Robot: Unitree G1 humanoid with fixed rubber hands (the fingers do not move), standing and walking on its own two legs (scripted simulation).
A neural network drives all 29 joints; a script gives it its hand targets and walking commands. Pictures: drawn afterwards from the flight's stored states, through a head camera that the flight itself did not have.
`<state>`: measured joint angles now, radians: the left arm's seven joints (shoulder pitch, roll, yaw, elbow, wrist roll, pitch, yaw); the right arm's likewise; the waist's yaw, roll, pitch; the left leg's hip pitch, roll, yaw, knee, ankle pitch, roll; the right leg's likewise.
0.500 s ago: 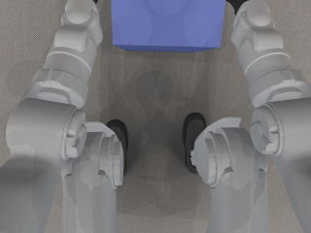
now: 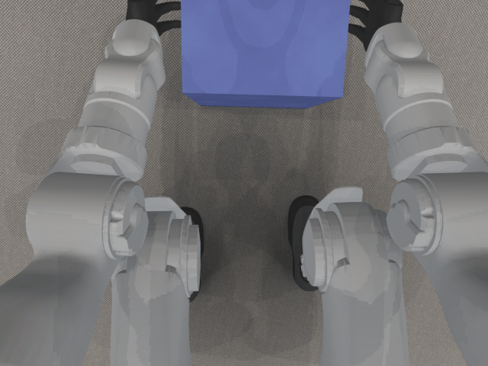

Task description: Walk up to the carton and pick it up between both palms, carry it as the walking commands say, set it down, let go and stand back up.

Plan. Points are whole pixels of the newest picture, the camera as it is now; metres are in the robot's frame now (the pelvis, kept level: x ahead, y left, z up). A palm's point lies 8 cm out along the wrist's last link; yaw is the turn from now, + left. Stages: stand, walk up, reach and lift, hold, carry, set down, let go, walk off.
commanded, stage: reach and lift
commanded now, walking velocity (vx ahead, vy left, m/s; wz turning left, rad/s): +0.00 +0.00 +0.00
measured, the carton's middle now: (259, 46) +0.52 -0.04 -0.26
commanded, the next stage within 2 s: none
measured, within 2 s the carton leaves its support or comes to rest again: leaves its support in 0.06 s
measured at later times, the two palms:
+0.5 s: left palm (133, 11) +0.53 +0.11 -0.13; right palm (395, 17) +0.52 -0.18 -0.13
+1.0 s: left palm out of the picture +0.53 +0.10 -0.07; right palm out of the picture +0.51 -0.18 -0.07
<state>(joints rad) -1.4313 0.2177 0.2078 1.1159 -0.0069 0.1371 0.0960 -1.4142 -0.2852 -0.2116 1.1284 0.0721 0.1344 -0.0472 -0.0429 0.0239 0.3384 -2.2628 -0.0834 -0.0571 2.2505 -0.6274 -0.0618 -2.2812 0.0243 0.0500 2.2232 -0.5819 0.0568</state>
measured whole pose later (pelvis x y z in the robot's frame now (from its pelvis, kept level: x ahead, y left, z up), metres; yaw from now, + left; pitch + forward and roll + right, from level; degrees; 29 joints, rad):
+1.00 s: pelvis +0.00 +0.00 +0.05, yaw +1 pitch +46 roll +1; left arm -1.23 0.06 0.37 0.77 0.10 0.27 0.19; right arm -1.21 -0.09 -0.39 0.74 -0.11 0.29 -0.15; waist -0.05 0.03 0.02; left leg -2.27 -0.13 -0.07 2.03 -0.58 -0.09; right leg -2.29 0.08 0.09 2.02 -0.53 0.08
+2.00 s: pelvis +0.00 +0.00 +0.15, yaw +0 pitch +42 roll +1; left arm -1.03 -0.06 0.45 0.76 0.24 0.31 0.20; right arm -1.02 0.04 -0.45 0.74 -0.23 0.32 -0.20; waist -0.04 0.03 -0.18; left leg -1.93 -0.15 -0.11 1.73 -0.53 -0.08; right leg -1.95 0.11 0.11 1.71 -0.49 0.08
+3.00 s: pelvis +0.04 +0.00 +0.28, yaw -1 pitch +32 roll +0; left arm -0.72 -0.13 0.40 0.72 0.25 0.26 0.18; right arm -0.70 0.11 -0.43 0.69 -0.23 0.26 -0.17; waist -0.03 0.02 -0.23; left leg -1.38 -0.13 -0.14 1.29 -0.47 -0.05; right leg -1.39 0.10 0.13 1.27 -0.43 0.06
